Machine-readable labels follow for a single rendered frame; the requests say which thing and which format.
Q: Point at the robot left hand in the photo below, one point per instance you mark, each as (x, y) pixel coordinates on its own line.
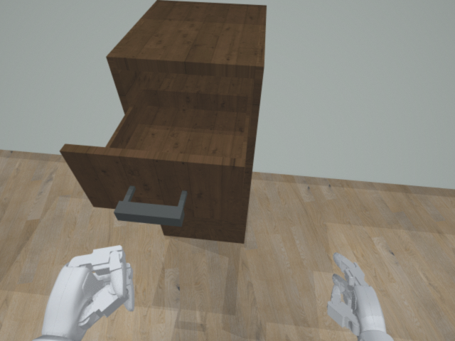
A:
(67, 312)

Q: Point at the drawer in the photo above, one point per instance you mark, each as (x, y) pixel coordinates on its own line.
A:
(169, 141)

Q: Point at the robot right hand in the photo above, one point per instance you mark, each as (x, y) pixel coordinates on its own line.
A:
(361, 310)

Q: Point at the handle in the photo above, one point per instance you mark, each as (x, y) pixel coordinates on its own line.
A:
(150, 213)

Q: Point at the cabinet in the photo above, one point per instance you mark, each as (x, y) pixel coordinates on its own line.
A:
(203, 47)

